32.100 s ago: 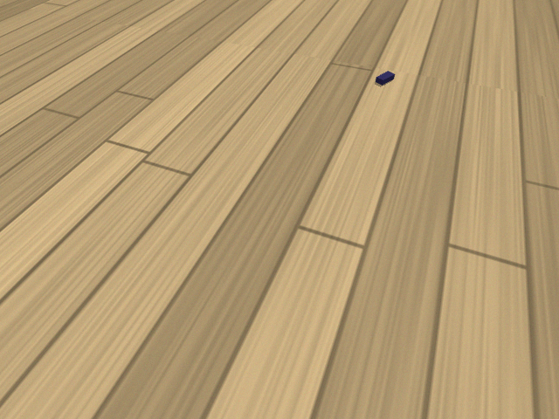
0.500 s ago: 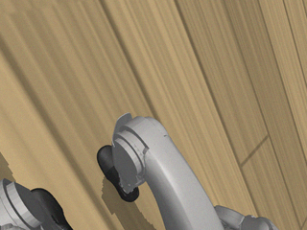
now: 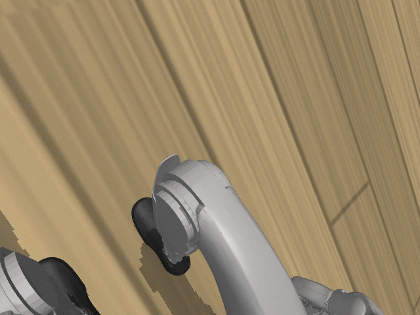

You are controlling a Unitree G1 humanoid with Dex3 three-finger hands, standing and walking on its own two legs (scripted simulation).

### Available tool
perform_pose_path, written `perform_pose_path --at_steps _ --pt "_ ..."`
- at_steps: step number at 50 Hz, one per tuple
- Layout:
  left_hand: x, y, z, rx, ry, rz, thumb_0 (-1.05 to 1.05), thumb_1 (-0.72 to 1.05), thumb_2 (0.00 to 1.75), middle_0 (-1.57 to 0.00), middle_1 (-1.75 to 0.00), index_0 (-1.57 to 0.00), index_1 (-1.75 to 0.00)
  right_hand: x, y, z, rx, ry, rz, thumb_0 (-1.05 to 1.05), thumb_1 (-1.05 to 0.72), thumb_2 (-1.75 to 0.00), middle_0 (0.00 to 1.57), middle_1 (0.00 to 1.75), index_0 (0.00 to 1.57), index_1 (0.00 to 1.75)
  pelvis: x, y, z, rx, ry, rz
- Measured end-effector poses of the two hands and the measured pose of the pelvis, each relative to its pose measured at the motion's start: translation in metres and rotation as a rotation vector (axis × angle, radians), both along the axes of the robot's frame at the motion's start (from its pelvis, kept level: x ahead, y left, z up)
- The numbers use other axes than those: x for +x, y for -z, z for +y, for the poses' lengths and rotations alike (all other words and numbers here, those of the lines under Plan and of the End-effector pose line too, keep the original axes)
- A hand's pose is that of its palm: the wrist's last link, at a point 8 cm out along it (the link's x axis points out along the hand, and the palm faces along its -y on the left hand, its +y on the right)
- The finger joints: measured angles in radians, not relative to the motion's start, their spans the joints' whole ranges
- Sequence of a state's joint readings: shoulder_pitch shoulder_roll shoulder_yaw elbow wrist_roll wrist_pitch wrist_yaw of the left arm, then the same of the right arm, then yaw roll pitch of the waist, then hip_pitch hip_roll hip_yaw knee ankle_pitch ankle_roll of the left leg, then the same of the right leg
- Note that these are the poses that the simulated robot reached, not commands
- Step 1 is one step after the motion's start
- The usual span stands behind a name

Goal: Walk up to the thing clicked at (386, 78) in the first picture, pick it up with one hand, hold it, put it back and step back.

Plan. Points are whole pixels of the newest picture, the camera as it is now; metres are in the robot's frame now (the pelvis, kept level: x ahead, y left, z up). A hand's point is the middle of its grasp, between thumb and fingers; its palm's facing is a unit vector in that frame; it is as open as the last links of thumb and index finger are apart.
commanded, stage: open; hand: left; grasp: from above
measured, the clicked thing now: out of the picture +0.44 +0.31 -0.30
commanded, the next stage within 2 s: withdraw in 1.04 s
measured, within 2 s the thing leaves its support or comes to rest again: neither
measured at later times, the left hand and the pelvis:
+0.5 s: hand out of the picture +0.44 +0.30 -0.26, palm faces +0.05 -0.48 -0.88, open 13.2 cm; pelvis +0.00 +0.00 +0.00, yaw +0 degrees
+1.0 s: hand out of the picture +0.44 +0.31 -0.27, palm faces -0.03 -0.46 -0.89, open 13.2 cm; pelvis +0.00 +0.00 +0.00, yaw -1 degrees
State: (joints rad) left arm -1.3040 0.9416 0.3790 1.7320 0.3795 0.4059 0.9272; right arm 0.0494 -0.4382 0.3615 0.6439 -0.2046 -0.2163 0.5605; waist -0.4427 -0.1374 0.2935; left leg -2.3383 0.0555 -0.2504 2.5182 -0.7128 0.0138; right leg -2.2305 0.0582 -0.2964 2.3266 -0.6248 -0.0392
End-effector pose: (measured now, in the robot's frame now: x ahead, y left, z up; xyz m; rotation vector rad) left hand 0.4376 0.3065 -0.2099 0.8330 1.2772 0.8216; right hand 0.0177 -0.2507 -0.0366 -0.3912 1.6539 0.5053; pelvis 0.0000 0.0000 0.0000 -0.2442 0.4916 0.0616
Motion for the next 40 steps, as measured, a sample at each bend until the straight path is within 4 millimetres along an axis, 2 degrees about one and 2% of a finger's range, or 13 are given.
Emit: perform_pose_path --at_steps 11,23,33,40 --pt "0.0015 -0.0091 0.0049 0.002 0.020 0.005 -0.01 -0.33 0.87 -0.33 -0.67 -0.27 -0.74 -0.0002 -0.0008 0.0004 0.000 -0.001 -0.015 0.00 -0.91 -0.91 0.20 0.30 0.20 0.30 -0.0002 -0.0004 0.0006 -0.002 0.001 0.003" --pt "-0.0026 -0.0025 -0.0033 -0.015 0.019 0.009 -0.01 -0.34 0.88 -0.31 -0.68 -0.26 -0.74 -0.0017 -0.0021 0.0027 0.001 -0.012 -0.009 0.00 -0.91 -0.90 0.20 0.30 0.20 0.30 -0.0003 -0.0001 0.0011 -0.003 -0.002 -0.008" --pt "0.0020 -0.0032 0.0007 -0.003 -0.004 -0.007 -0.01 -0.35 0.88 -0.30 -0.70 -0.25 -0.76 0.0035 0.0018 0.0005 0.016 -0.025 -0.003 0.00 -0.91 -0.90 0.20 0.30 0.20 0.30 0.0021 0.0015 0.0005 0.001 -0.003 -0.005" --pt "0.0049 -0.0008 0.0046 -0.005 0.045 0.004 0.00 -0.33 0.87 -0.32 -0.69 -0.26 -0.75 0.0083 0.0049 -0.0013 0.000 -0.025 -0.025 0.00 -0.91 -0.90 0.20 0.30 0.20 0.30 0.0015 0.0038 -0.0004 0.004 0.005 0.004"
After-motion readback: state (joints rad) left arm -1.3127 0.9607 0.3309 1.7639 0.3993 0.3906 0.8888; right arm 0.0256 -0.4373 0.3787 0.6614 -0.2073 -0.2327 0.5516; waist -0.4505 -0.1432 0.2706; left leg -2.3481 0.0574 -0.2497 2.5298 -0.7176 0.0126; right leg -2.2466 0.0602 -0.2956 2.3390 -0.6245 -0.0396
